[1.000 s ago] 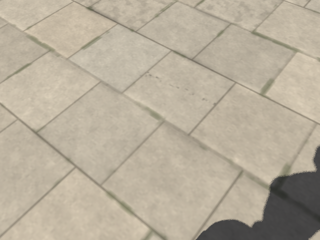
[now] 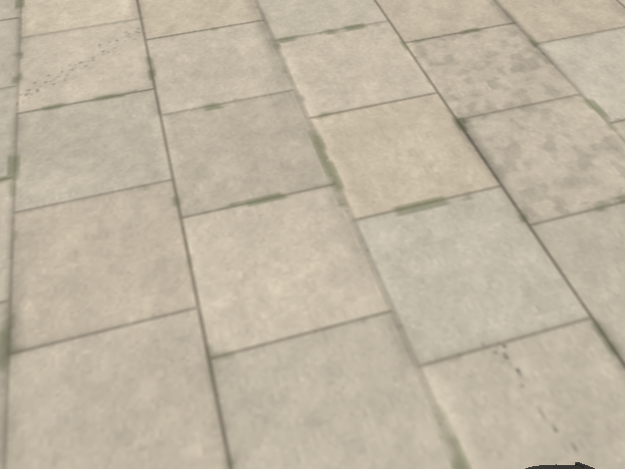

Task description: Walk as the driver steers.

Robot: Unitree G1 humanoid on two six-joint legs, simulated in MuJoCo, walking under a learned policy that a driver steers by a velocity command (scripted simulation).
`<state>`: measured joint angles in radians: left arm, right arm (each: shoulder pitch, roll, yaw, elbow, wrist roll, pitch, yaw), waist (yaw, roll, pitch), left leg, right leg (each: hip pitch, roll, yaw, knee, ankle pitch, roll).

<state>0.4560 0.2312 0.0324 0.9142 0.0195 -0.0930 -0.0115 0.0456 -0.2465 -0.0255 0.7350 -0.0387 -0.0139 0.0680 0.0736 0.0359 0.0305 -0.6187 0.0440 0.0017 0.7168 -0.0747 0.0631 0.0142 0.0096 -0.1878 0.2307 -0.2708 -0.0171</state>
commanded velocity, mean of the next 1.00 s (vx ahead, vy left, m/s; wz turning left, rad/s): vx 0.35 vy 0.00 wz -0.37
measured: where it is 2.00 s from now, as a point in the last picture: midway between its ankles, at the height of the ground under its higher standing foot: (422, 411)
